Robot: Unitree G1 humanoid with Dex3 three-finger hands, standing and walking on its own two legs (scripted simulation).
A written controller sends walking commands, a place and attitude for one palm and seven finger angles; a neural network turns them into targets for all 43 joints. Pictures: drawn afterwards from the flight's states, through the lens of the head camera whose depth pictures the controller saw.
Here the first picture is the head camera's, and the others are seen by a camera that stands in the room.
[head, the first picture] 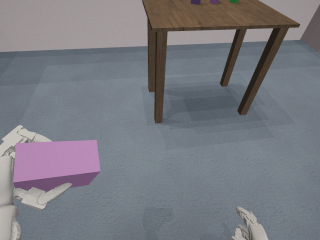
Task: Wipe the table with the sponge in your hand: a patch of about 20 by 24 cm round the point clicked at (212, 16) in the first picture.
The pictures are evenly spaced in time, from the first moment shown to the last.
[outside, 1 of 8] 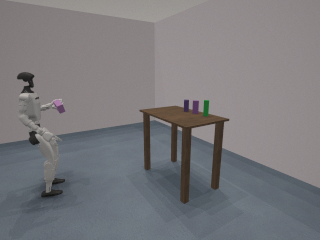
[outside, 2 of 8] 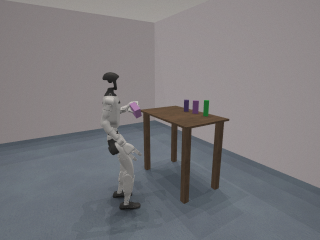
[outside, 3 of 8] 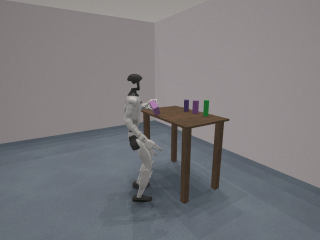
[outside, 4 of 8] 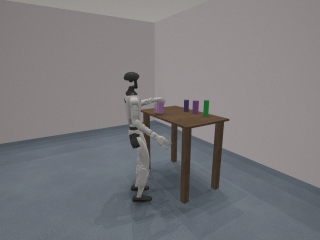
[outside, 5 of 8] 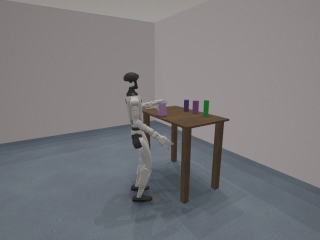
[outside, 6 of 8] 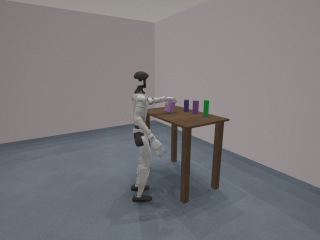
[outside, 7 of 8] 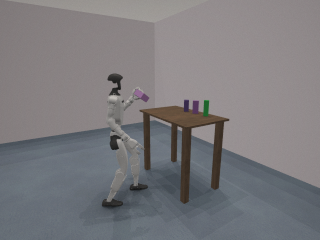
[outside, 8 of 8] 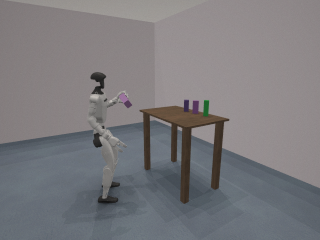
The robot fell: no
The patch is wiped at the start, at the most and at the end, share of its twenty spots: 0.00 1.00 1.00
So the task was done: yes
